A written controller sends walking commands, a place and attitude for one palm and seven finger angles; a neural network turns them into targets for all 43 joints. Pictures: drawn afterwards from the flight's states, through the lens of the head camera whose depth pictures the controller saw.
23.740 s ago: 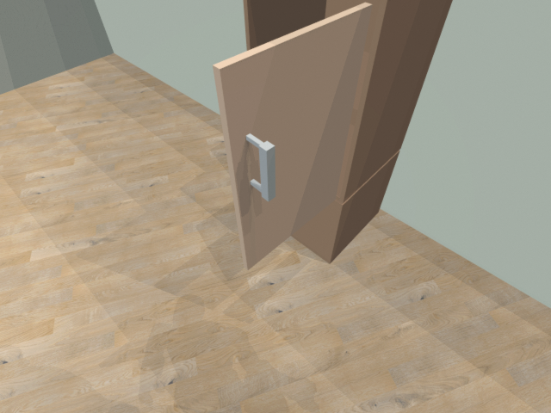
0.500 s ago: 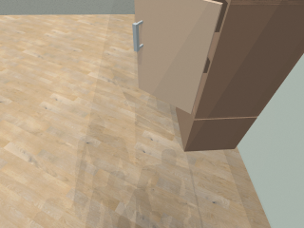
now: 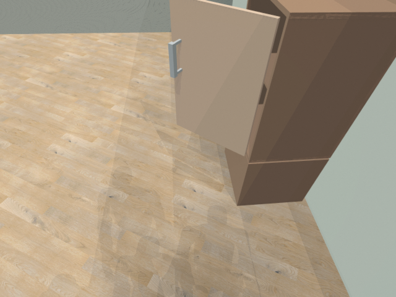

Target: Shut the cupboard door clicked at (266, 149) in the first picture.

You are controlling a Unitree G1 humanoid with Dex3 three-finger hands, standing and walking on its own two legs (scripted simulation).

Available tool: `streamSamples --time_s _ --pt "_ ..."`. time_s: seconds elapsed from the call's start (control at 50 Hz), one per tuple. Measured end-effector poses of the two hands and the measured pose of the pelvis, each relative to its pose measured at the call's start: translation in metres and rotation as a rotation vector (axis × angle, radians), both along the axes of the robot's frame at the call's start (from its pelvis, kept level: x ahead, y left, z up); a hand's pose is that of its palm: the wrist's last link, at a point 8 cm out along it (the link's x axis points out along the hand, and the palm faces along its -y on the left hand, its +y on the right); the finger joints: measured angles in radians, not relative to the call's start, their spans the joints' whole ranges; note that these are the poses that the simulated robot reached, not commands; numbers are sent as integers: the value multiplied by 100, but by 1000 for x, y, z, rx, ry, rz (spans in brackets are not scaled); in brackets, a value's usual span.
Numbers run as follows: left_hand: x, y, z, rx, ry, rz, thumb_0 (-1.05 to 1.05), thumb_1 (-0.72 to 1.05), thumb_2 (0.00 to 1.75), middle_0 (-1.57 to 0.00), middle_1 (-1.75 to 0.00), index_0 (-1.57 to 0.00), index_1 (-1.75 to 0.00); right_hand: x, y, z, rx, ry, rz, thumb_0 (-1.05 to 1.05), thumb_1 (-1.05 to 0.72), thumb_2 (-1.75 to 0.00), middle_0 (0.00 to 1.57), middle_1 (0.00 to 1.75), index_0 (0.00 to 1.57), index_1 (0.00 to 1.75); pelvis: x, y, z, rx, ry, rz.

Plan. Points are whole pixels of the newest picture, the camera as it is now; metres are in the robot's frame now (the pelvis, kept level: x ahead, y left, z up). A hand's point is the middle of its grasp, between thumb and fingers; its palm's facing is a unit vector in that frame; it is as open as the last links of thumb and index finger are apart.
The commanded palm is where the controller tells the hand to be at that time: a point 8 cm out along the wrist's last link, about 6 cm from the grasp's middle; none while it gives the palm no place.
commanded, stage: look to check the result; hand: left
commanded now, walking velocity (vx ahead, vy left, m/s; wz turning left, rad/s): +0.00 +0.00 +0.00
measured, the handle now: (176, 58) +0.94 +0.13 +0.03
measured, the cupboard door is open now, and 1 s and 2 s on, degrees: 51 51 51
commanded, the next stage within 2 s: walk to a spot facing it in 0.58 s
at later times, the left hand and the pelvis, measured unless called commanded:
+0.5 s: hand out of the picture +0.00 +0.17 -0.17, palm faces +0.02 -0.98 -0.21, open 7.4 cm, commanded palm none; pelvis +0.01 -0.01 +0.00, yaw +0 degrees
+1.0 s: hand out of the picture +0.04 +0.19 -0.19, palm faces +0.17 -0.96 -0.22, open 7.4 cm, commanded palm none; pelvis +0.02 -0.01 -0.02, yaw +9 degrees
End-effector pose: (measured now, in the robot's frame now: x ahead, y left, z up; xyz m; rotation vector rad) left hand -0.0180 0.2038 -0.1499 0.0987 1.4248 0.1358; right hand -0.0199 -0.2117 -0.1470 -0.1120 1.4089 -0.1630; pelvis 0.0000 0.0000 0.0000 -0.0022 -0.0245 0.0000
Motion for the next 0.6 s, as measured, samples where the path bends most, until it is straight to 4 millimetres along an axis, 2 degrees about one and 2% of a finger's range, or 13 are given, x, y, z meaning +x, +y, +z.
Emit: streamSamples --time_s 0.3,0.6 --pt "1 17 5 49 35 -2 0 91 90 -20 -30 -20 -30 8 -15 1 -18 20 13 1 -91 -90 20 30 20 30 7 -4 1 0 -7 1" --pt "28 19 7 59 -6 -22 0 91 90 -20 -30 -20 -30 38 -30 4 -40 -26 35 1 -90 -90 20 30 20 30 15 -8 2 3 -7 -1"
